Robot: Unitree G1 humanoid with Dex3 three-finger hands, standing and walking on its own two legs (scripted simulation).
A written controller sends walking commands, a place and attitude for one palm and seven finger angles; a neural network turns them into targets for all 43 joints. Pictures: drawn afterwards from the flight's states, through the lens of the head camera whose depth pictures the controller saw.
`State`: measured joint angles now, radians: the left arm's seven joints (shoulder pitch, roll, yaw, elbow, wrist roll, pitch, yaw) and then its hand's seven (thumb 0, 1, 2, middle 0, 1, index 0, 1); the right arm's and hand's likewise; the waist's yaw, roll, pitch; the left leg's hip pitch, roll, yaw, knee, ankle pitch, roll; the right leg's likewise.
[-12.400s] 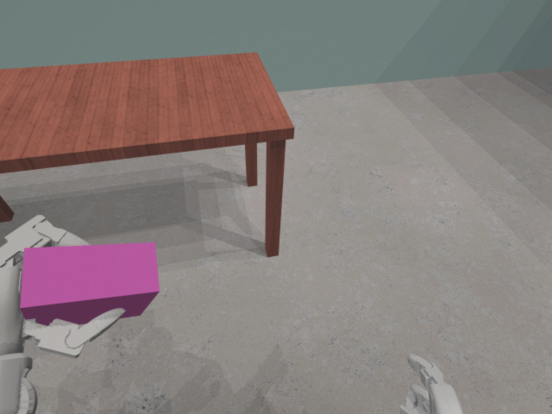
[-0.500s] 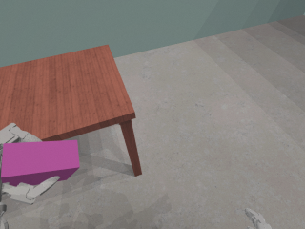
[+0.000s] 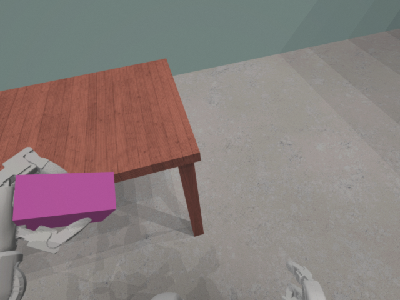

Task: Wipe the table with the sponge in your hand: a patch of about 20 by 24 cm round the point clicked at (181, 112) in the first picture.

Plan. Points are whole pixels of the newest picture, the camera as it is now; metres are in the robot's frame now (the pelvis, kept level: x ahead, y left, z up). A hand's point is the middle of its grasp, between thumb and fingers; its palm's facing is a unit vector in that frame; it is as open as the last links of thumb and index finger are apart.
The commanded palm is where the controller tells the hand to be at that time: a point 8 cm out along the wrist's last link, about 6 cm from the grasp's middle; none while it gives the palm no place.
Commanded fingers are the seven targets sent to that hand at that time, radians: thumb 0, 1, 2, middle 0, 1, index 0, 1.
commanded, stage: take the last steps up to it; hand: left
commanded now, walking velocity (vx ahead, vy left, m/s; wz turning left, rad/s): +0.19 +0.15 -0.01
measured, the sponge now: (80, 201) +0.23 +0.20 +0.16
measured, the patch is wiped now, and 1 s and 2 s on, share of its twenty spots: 0.00 0.00 0.00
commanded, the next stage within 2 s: come to a stop and stand still in 0.32 s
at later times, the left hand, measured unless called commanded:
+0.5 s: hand (36, 156) +0.29 +0.28 +0.18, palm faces +0.34 -0.82 -0.46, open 9.7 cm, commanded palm +0.23 +0.33 +0.19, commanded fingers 0.00 0.10 1.30 -1.20 -1.60 -1.20 -1.60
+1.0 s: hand (35, 157) +0.30 +0.29 +0.17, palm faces +0.31 -0.85 -0.43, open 9.7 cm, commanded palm +0.25 +0.34 +0.19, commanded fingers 0.00 0.10 1.30 -1.20 -1.60 -1.20 -1.60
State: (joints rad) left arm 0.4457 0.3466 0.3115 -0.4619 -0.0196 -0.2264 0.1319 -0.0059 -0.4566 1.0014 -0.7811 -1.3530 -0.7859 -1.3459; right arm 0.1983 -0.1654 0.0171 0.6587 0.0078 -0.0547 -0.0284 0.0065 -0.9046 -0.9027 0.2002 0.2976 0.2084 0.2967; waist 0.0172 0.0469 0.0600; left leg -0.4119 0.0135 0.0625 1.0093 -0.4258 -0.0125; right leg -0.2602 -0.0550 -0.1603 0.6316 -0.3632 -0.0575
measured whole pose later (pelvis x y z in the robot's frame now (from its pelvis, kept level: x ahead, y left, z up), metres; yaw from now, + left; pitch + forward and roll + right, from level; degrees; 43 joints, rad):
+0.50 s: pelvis +0.06 +0.06 +0.00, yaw -2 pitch +0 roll +1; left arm 0.49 0.41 0.38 -0.55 -0.03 -0.22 0.16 -0.01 -0.46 1.00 -0.78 -1.35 -0.79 -1.35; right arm 0.19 -0.14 0.01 0.57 0.01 -0.10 -0.04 0.01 -0.91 -0.90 0.20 0.30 0.20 0.30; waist 0.00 -0.03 0.07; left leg -0.28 0.05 0.16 0.54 -0.26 0.01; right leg -0.36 -0.05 -0.12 0.77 -0.43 0.03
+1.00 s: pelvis +0.07 +0.07 +0.01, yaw -3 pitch +0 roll +0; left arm 0.52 0.41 0.35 -0.54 -0.02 -0.19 0.16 -0.01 -0.46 1.00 -0.78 -1.35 -0.79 -1.34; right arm 0.20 -0.21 -0.01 0.56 0.00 -0.05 -0.07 0.01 -0.91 -0.90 0.19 0.30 0.20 0.30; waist 0.00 -0.03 0.04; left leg -0.23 0.04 0.07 0.51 -0.28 0.00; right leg -0.24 0.01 -0.12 0.49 -0.25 -0.04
